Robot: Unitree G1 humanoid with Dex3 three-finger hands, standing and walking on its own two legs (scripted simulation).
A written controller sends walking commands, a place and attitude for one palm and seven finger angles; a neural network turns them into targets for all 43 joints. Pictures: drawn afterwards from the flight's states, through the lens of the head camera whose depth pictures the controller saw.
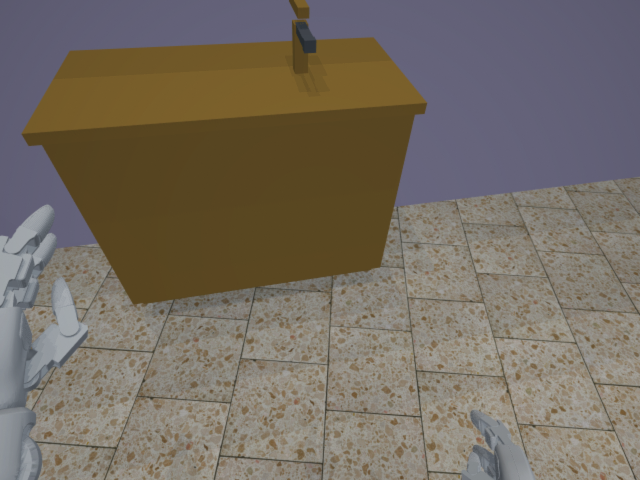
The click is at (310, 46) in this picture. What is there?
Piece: tap's lever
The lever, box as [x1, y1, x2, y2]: [303, 36, 315, 52]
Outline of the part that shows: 313,36 303,37 304,52 315,52 315,39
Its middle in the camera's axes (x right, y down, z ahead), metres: -0.03 -0.45 +0.90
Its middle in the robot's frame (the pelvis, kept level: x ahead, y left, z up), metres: +0.99 +0.10 +0.13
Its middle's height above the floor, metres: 0.90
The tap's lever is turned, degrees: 0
